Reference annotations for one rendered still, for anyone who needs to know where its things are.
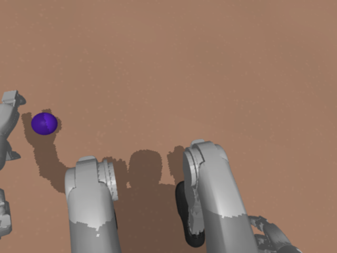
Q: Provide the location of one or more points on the right robot foot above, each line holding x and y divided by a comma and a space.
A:
183, 209

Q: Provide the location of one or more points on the left robot hand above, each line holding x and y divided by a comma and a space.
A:
9, 116

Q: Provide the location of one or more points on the ball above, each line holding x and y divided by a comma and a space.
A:
44, 123

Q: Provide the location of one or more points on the left robot arm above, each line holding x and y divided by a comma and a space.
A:
5, 214

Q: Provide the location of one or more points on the right robot hand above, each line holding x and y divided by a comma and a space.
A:
273, 239

